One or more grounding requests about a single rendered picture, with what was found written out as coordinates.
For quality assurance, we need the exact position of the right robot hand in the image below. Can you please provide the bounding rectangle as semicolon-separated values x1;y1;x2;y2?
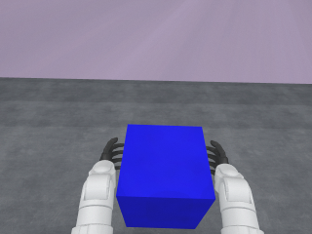
206;140;229;176

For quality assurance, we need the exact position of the carton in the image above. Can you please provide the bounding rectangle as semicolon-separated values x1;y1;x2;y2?
116;124;215;229

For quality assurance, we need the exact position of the left robot hand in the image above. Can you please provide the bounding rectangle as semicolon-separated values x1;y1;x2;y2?
99;137;125;171

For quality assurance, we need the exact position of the robot right forearm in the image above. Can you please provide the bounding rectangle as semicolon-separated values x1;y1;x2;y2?
214;163;264;234

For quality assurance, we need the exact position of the robot left forearm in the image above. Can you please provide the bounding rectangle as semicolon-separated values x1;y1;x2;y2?
71;160;116;234

